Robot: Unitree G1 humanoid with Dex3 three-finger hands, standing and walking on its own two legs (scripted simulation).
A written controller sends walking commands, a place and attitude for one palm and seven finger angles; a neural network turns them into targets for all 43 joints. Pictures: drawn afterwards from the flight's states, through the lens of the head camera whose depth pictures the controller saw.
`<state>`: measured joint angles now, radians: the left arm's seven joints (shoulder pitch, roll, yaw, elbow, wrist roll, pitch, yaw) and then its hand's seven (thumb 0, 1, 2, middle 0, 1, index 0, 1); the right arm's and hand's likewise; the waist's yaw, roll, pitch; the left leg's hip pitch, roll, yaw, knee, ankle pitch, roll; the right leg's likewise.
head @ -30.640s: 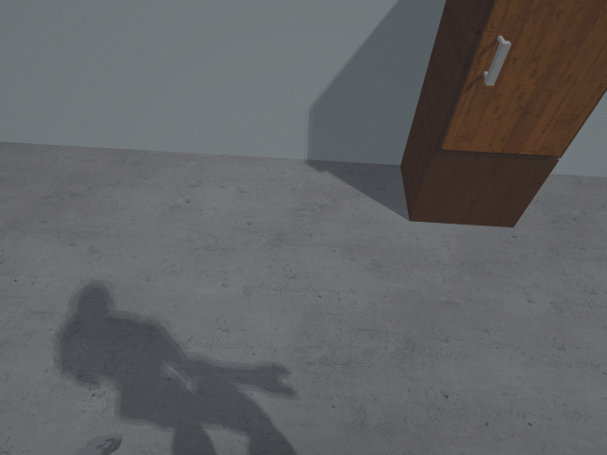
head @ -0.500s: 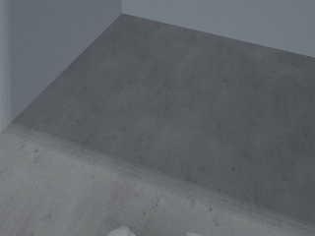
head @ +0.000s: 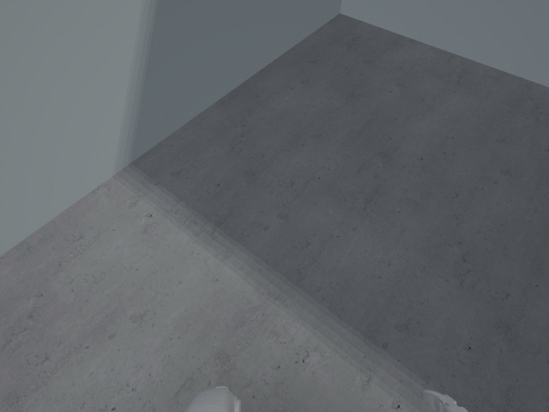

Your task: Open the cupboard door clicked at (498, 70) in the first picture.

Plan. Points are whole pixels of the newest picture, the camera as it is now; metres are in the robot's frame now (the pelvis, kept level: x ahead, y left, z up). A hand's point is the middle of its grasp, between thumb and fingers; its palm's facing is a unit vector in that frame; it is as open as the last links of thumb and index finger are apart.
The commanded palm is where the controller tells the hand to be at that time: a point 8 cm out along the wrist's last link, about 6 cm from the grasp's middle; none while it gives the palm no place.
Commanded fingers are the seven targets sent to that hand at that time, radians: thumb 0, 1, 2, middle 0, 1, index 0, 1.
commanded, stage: turn to face it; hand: left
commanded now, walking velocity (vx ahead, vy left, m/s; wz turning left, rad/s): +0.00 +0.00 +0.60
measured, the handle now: out of the picture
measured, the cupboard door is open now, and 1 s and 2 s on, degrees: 39 39 39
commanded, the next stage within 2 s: none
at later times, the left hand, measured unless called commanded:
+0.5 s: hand out of the picture +0.05 +0.19 -0.15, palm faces +0.29 -0.91 -0.30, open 7.4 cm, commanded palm none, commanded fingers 0.00 0.90 0.90 -0.20 -0.30 -0.20 -0.30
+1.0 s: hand out of the picture -0.04 +0.19 -0.17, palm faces +0.59 -0.76 -0.28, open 7.4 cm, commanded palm none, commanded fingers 0.00 0.90 0.90 -0.20 -0.30 -0.20 -0.30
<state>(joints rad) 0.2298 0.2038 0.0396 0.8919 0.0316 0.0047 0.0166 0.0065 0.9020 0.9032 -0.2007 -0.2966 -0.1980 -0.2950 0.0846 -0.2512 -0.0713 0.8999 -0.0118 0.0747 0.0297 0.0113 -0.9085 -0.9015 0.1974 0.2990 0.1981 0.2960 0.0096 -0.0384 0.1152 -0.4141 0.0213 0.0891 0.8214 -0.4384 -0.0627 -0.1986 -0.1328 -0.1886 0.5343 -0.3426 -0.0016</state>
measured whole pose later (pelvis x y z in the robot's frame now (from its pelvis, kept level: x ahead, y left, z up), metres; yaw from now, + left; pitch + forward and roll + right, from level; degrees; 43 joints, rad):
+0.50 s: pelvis +0.02 -0.04 -0.01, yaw +18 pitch +0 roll +1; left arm 0.16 0.21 0.04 0.84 0.03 0.02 0.02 0.01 0.91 0.90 -0.20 -0.30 -0.20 -0.29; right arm 0.15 -0.26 -0.09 0.93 -0.02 0.08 0.02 0.01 -0.90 -0.90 0.20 0.30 0.20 0.30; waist -0.02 0.04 0.12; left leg -0.50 -0.02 -0.03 1.08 -0.48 -0.04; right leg -0.30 -0.07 -0.09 0.62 -0.31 -0.01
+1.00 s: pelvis +0.02 -0.04 +0.00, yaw +36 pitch +2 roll +0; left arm 0.16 0.27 0.08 0.90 0.02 0.06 0.01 0.01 0.91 0.90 -0.20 -0.30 -0.19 -0.29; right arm 0.16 -0.21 -0.05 0.91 -0.03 0.03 0.00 0.01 -0.90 -0.90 0.20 0.30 0.20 0.30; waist 0.01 -0.03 0.11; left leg -0.30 -0.01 -0.03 0.52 -0.25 0.00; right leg -0.46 -0.06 -0.01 0.96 -0.43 0.08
